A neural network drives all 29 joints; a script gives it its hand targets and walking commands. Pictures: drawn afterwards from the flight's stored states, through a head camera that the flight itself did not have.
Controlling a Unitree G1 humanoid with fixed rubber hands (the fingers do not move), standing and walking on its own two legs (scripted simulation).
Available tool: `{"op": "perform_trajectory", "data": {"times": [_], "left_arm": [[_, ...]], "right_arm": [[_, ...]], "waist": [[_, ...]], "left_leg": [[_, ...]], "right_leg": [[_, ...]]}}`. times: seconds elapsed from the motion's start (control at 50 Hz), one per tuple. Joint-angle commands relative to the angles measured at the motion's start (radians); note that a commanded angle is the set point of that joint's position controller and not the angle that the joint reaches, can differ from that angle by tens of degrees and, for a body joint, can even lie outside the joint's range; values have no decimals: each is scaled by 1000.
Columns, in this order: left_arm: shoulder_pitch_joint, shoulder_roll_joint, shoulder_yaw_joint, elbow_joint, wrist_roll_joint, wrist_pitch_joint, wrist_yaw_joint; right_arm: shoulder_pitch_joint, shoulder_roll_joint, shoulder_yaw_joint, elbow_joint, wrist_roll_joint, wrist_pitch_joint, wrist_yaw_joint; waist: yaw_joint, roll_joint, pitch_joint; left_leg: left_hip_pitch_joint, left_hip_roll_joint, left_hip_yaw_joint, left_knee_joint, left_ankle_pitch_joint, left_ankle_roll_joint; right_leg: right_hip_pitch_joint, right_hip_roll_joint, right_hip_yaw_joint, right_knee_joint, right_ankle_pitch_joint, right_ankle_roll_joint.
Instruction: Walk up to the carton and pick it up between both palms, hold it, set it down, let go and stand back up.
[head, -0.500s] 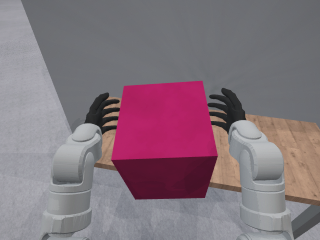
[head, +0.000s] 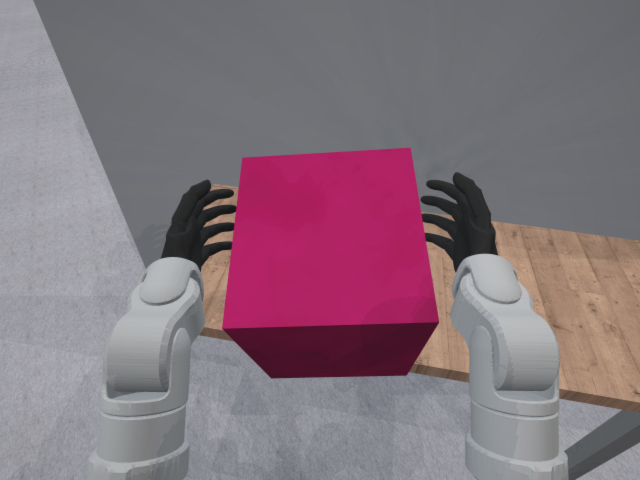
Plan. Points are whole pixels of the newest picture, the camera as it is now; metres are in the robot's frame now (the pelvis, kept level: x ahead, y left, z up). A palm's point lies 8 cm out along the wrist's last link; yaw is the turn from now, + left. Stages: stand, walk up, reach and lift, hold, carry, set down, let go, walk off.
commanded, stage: hold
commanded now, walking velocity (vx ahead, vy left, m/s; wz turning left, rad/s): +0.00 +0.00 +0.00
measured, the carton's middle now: (332, 277) +0.38 -0.02 +0.08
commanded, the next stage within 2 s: set down in 0.82 s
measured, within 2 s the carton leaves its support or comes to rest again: neither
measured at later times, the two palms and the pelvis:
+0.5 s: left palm (190, 260) +0.31 +0.14 +0.18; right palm (483, 254) +0.31 -0.16 +0.20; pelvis -0.01 -0.01 +0.00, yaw +0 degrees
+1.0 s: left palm (197, 252) +0.34 +0.14 +0.16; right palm (451, 227) +0.36 -0.14 +0.18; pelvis -0.02 -0.01 +0.00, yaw -1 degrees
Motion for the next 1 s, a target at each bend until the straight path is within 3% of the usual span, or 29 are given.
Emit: {"op": "perform_trajectory", "data": {"times": [0.0, 0.06, 0.1, 0.18, 0.22, 0.24, 0.34, 0.38, 0.4, 0.52, 0.54, 0.62, 0.66, 0.68, 0.7, 0.74, 0.8, 0.82, 0.84, 0.88, 0.92, 0.98], "left_arm": [[-426, -239, -324, -178, -163, -29, -120], [-435, -239, -330, -189, -169, -19, -122], [-455, -241, -332, -202, -178, -17, -124], [-486, -245, -336, -216, -183, -6, -131], [-478, -246, -332, -220, -173, -8, -132], [-457, -231, -325, -211, -167, -7, -130], [-495, -239, -311, -179, -172, -6, -141], [-535, -234, -313, -186, -166, -4, -142], [-546, -231, -320, -199, -176, -5, -141], [-546, -239, -311, -171, -174, 20, -140], [-566, -237, -304, -173, -168, 17, -141], [-593, -252, -295, -120, -157, 26, -150], [-597, -248, -270, -67, -153, 22, -148], [-593, -241, -266, -51, -147, 22, -147], [-605, -232, -264, -47, -149, 22, -145], [-629, -234, -272, -96, -160, 13, -144], [-652, -272, -291, -109, -163, 8, -144], [-651, -273, -219, -10, -83, -28, -141], [-651, -312, -198, 60, -51, -61, -141], [-714, -385, -162, 184, 8, -133, -147], [-786, -460, -132, 297, 54, -214, -154], [-857, -531, -106, 419, 117, -338, -185]], "right_arm": [[-392, 223, 317, -190, 162, -16, 138], [-368, 214, 317, -192, 170, 1, 144], [-384, 221, 319, -198, 180, 9, 152], [-444, 234, 338, -229, 200, 16, 154], [-447, 236, 340, -242, 197, 20, 154], [-433, 242, 344, -232, 201, 23, 154], [-487, 249, 341, -204, 185, 28, 160], [-504, 253, 341, -204, 186, 27, 154], [-506, 245, 331, -202, 187, 28, 151], [-503, 243, 309, -153, 180, 51, 145], [-516, 247, 309, -155, 180, 50, 148], [-531, 260, 276, -85, 155, 61, 156], [-556, 239, 274, -75, 145, 55, 156], [-559, 235, 275, -60, 149, 52, 154], [-581, 235, 275, -63, 148, 53, 155], [-572, 242, 276, -68, 155, 49, 158], [-603, 279, 299, -86, 171, 42, 160], [-649, 300, 285, 27, 141, -2, 174], [-682, 318, 271, 78, 131, -43, 195], [-781, 350, 235, 223, 85, -127, 231], [-877, 379, 215, 346, 25, -220, 270], [-910, 458, 171, 506, -71, -348, 316]], "waist": [[-22, 12, -323], [-20, 21, -299], [-23, -4, -294], [-7, 37, -344], [-8, 4, -351], [8, 11, -356], [4, -59, -392], [3, -41, -384], [-5, -2, -367], [-1, 24, -357], [3, 0, -353], [-11, 26, -303], [-3, -17, -311], [4, -2, -296], [-8, -36, -304], [-15, -5, -333], [6, 9, -368], [29, 54, -293], [45, 36, -262], [53, 63, -199], [48, 36, -218], [34, -27, -351]], "left_leg": [[-138, -25, 37, -66, 281, -23], [-147, -19, 37, -60, 259, -25], [-159, -27, 36, -58, 214, -22], [-180, -29, 39, -54, 182, -18], [-182, -29, 32, -45, 159, -12], [-183, -26, 37, -45, 164, -9], [-157, -49, 43, -13, 138, -8], [-179, -38, 37, -31, 127, -7], [-176, -37, 41, -33, 136, -9], [-181, -39, 47, -52, 132, -13], [-186, -39, 48, -46, 116, -8], [-193, -34, 46, -53, 79, -13], [-204, -31, 39, -51, 69, -6], [-210, -35, 48, -52, 66, -6], [-197, -39, 45, -52, 78, -6], [-178, -46, 53, -49, 95, -11], [-194, -30, 42, -55, 121, -8], [-263, -30, 28, -71, 51, -13], [-283, -34, 30, -80, 15, -2], [-361, -27, 21, -79, -98, -10], [-372, -32, 18, -59, -133, -6], [-326, -50, 22, -21, -70, -5]], "right_leg": [[421, 59, -3, 58, 189, -9], [412, 60, 0, 59, 164, -10], [407, 54, 6, 62, 151, -9], [433, 53, 4, 87, 129, -6], [423, 46, 11, 84, 110, -9], [431, 50, 4, 88, 107, -6], [388, 37, 15, 85, 101, -7], [392, 39, 18, 88, 76, -3], [377, 40, 19, 92, 84, -6], [394, 48, 13, 75, 78, -12], [388, 46, 16, 75, 58, -8], [354, 58, 2, 69, 23, -10], [369, 54, 8, 63, -4, -12], [367, 51, 6, 68, -10, -8], [366, 50, 11, 60, 8, -5], [364, 50, 9, 67, 35, -10], [405, 50, 10, 72, 56, -10], [345, 66, 27, 104, 11, -4], [332, 67, 28, 106, -21, 1], [311, 78, 31, 119, -141, -3], [274, 86, 40, 135, -209, -3], [283, 85, 57, 141, -173, 0]]}}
